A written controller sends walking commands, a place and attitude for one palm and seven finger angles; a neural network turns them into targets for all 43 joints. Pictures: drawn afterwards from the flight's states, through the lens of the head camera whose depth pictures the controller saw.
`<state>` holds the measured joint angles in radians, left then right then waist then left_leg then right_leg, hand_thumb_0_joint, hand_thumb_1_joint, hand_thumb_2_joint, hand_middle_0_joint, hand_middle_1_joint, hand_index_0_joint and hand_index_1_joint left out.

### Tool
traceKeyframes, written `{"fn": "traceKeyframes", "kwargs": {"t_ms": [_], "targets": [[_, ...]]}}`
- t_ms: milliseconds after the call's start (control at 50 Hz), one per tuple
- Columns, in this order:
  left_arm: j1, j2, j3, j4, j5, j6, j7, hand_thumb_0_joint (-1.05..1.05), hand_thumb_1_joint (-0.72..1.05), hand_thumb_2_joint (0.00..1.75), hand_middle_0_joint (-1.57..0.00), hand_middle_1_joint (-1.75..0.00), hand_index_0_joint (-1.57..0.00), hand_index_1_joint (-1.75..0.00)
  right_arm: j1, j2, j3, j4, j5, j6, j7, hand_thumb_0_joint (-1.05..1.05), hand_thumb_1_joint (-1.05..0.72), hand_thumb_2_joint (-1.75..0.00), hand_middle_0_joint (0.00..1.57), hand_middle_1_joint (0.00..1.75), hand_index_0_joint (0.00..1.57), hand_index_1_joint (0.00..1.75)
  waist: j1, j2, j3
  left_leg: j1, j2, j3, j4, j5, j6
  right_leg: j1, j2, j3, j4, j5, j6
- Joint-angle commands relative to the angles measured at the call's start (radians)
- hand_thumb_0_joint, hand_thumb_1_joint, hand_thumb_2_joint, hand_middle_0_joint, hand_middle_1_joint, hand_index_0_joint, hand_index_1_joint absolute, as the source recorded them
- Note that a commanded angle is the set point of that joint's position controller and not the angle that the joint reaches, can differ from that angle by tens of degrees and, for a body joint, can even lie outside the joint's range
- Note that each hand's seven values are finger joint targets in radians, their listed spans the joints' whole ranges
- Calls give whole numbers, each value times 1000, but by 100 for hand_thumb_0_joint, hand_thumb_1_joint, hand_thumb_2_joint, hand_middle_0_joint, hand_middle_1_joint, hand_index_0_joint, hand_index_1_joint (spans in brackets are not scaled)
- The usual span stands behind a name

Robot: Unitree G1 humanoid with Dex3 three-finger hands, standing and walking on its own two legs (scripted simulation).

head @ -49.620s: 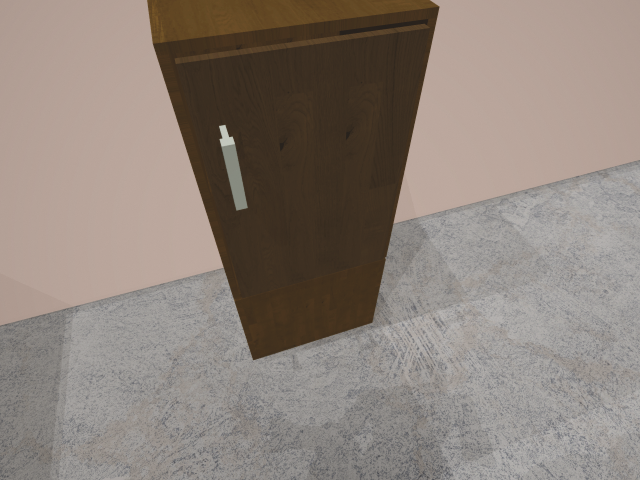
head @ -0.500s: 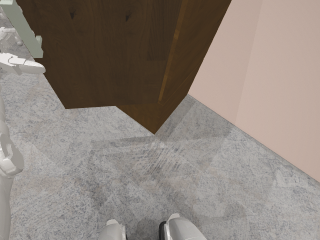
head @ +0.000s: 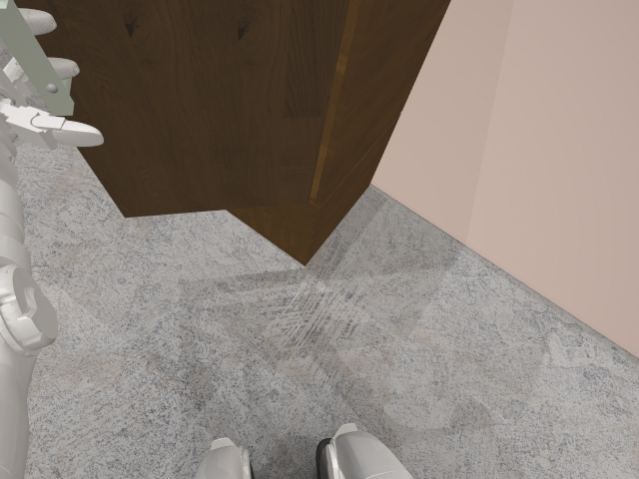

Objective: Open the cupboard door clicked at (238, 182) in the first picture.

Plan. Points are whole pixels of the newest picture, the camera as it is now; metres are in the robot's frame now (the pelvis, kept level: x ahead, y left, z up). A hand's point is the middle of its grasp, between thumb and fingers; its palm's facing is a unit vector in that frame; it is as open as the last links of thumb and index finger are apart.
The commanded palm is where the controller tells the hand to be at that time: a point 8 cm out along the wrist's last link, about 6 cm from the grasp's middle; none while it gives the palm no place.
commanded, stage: slide the fingers in behind the handle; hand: left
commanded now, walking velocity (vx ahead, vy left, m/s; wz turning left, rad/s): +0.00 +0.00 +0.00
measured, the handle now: (37, 50) +0.59 +0.25 +0.11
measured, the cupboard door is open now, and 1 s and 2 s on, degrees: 45 45 56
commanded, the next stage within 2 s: close the thumb around the handle in 0.38 s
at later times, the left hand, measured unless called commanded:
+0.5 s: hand (49, 91) +0.54 +0.23 +0.11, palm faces +0.04 -1.00 +0.00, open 13.9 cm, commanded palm +0.53 +0.26 +0.10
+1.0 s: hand (60, 83) +0.55 +0.22 +0.11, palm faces +0.05 -1.00 -0.01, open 7.1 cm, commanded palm +0.53 +0.26 +0.10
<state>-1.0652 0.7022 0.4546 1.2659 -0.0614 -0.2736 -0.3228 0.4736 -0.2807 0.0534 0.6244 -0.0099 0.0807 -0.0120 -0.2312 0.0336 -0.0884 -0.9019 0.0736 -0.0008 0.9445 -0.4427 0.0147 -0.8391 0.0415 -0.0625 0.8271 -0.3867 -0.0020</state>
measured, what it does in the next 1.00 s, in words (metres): stands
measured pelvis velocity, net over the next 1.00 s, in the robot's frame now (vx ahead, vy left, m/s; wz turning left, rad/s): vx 0.00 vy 0.00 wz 0.00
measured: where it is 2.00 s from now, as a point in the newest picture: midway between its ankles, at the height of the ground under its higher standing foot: outside the picture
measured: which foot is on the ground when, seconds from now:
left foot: down 0.00-1.00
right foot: down 0.00-1.00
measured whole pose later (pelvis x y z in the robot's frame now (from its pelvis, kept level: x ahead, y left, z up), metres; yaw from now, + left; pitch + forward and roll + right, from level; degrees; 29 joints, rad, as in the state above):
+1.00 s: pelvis +0.00 +0.00 +0.00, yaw +0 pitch +23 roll -4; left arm -1.06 0.68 0.46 1.27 -0.05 -0.29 -0.28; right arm 0.47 -0.27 0.05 0.63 -0.02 0.08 0.00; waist -0.23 0.04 -0.09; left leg -0.90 0.07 0.01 0.94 -0.45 0.02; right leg -0.84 0.04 -0.05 0.83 -0.39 0.00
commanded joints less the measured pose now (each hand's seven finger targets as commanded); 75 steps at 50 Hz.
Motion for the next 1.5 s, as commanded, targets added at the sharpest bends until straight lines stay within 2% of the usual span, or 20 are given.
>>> {"fn": "traceKeyframes", "kwargs": {"t_ms": [0,40,100,240,320,420,460,620,680,740,840,880,900,960,1100,1140,1180,1240,1280,1480], "targets": [[-454,247,26,-250,-14,-80,23,0,-50,30,-30,-120,-30,-120,208,-187,-75,-25,-10,-9,-8,0,-90,-90,20,30,20,30,7,217,-516,472,-31,-54,-61,538,11,148,33,16,-52,401,-11],[-453,248,29,-220,-11,-78,32,0,-50,30,-30,-120,-30,-120,207,-189,-74,-21,-11,-10,-6,0,-90,-90,20,30,20,30,0,167,-470,428,-31,-51,-64,498,15,154,33,16,-58,386,-7],[-421,275,49,-203,0,-82,38,0,-50,30,-30,-120,-30,-120,203,-190,-73,-26,-9,-9,-7,0,-90,-90,20,30,20,30,12,165,-473,418,-33,-48,-67,504,15,166,30,17,-53,394,-9],[-440,253,28,-212,-12,-90,21,0,-50,30,-30,-120,-30,-120,196,-192,-74,-29,-5,-11,-10,0,-90,-90,20,30,20,30,2,159,-474,433,-32,-52,-68,493,14,154,31,17,-54,377,-9],[-459,192,-12,-195,-18,-89,16,0,-50,30,-30,-120,-30,-120,194,-189,-74,-18,-7,-13,-9,0,-90,-90,20,30,20,30,-11,174,-447,459,-27,-62,-63,497,9,94,31,9,-54,346,-9],[-499,212,-11,-186,-12,-82,24,0,-50,30,-30,-120,-30,-120,195,-192,-71,-13,-9,-15,-13,0,-90,-90,20,30,20,30,-23,160,-437,431,-28,-66,-61,476,12,93,28,12,-53,336,-7],[-514,207,-11,-216,-6,-92,33,0,-50,30,-30,-120,-30,-120,200,-190,-72,-14,-13,-18,-13,0,-90,-90,20,30,20,30,-18,205,-479,480,-27,-74,-56,518,8,74,28,8,-43,338,-13],[-520,220,-8,-181,6,-76,52,0,-5,49,-33,-125,-33,-125,203,-194,-68,-10,-16,-18,-11,0,-90,-90,20,30,20,30,-24,189,-470,446,-27,-73,-53,488,8,75,27,8,-44,326,-8],[-502,255,28,-234,9,-91,58,0,12,56,-34,-127,-34,-127,210,-191,-70,-20,-19,-19,-7,0,-90,-90,20,30,20,30,4,228,-551,492,-27,-74,-49,561,3,112,30,8,-32,375,-12],[-492,212,-3,-223,4,-86,52,0,28,64,-36,-128,-36,-128,206,-188,-74,-17,-16,-14,-4,0,-90,-90,20,30,20,30,-11,201,-498,470,-26,-66,-50,542,5,108,33,9,-42,379,-8],[-482,234,16,-202,-3,-75,50,0,56,76,-38,-131,-38,-131,211,-192,-72,-16,-13,-12,-7,0,-90,-90,20,30,20,30,-14,167,-479,425,-31,-57,-58,499,14,136,32,15,-52,380,-5],[-465,291,58,-219,4,-86,50,0,68,80,-38,-133,-38,-133,217,-191,-71,-20,-15,-12,-9,0,-90,-90,20,30,20,30,9,196,-523,443,-31,-58,-56,544,11,163,31,18,-40,415,-11],[-446,249,28,-226,3,-87,47,0,73,83,-39,-133,-39,-133,211,-186,-72,-24,-14,-12,-7,0,-90,-90,20,30,20,30,8,208,-521,453,-32,-54,-53,560,9,157,31,17,-40,425,-10],[-428,247,34,-209,-9,-86,38,0,90,90,-40,-135,-40,-135,212,-187,-72,-22,-13,-9,-6,0,-90,-90,20,30,20,30,3,164,-481,418,-33,-49,-57,537,15,178,33,18,-47,436,-10],[-453,243,12,-207,-9,-84,22,0,90,90,-40,-135,-40,-135,201,-188,-71,-24,-7,-9,-14,0,-90,-90,20,30,20,30,-7,181,-466,415,-34,-47,-60,495,15,153,29,22,-53,400,-6],[-450,268,36,-167,-13,-72,26,0,90,90,-40,-135,-40,-135,202,-192,-70,-21,-7,-10,-18,0,-90,-90,20,30,20,30,-16,127,-443,373,-34,-44,-54,464,22,158,29,25,-56,386,-1],[-473,267,26,-179,-7,-78,29,0,90,90,-40,-135,-40,-135,204,-190,-67,-23,-7,-12,-19,0,-90,-90,20,30,20,30,-10,179,-466,400,-36,-48,-56,489,16,150,26,24,-47,393,-5],[-481,235,3,-179,-4,-76,34,0,90,90,-40,-135,-40,-135,204,-189,-69,-21,-11,-15,-15,0,-90,-90,20,30,20,30,-18,171,-472,416,-33,-53,-50,490,15,130,28,21,-48,378,-4],[-510,259,15,-184,-2,-81,39,0,90,90,-40,-135,-40,-135,202,-193,-68,-18,-10,-15,-17,0,-90,-90,20,30,20,30,-24,169,-480,412,-32,-56,-47,490,16,127,27,22,-45,379,-3],[-259,215,46,-292,-45,-83,15,0,90,90,-40,-135,-40,-135,172,-186,-81,-65,-1,-7,-4,0,-90,-90,20,30,20,30,61,161,-546,441,-38,-31,-77,541,12,244,31,18,-45,458,-9]]}}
